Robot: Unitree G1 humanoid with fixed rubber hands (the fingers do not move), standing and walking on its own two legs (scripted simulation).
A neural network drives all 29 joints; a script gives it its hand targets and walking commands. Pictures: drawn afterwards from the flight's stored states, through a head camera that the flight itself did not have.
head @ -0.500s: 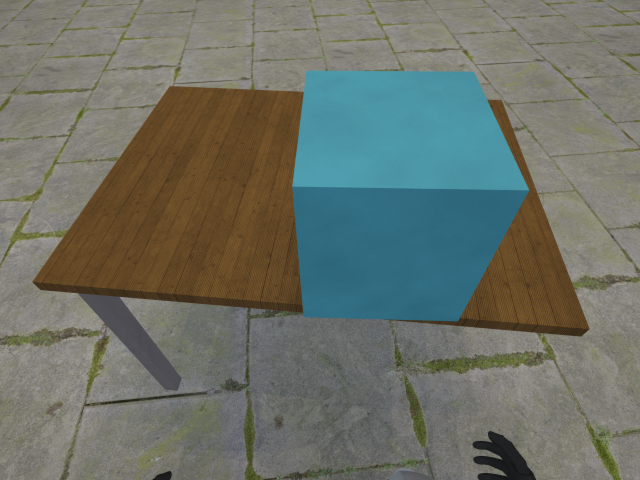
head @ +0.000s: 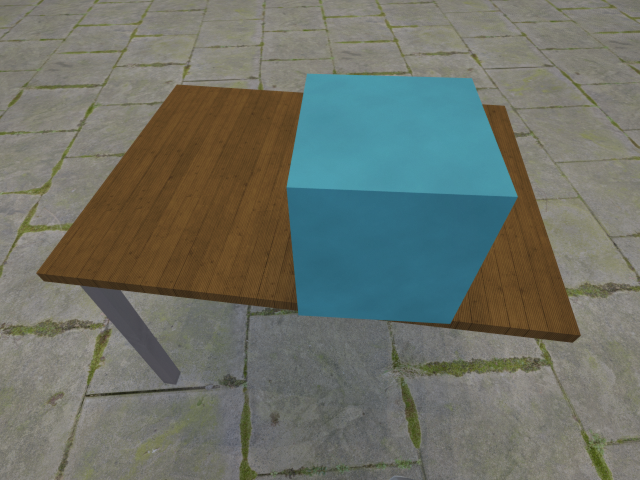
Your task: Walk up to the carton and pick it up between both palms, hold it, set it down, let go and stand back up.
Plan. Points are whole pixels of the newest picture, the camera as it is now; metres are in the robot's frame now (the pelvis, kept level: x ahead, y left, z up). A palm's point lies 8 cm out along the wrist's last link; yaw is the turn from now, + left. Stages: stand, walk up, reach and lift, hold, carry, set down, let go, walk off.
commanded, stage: walk up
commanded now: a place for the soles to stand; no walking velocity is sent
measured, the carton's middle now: (380, 202) +0.52 -0.09 +0.03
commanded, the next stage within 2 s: none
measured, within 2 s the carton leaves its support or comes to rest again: neither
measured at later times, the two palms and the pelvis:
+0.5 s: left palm out of the picture +0.05 +0.26 -0.13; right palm out of the picture +0.11 -0.24 -0.12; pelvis +0.01 +0.00 +0.00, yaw +2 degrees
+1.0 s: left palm out of the picture +0.08 +0.15 -0.13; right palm out of the picture +0.13 -0.33 -0.14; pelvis +0.06 -0.09 +0.00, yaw +5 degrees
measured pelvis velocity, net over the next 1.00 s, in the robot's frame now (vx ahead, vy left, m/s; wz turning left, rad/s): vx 0.06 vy -0.09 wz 0.08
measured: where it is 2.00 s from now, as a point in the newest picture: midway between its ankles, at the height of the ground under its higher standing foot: outside the picture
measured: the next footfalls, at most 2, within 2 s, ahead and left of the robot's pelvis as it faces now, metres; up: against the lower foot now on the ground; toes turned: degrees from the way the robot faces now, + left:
left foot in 1.08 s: +0.13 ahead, +0.04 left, +0.00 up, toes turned -3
right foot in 1.34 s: +0.13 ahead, -0.31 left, +0.00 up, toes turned +0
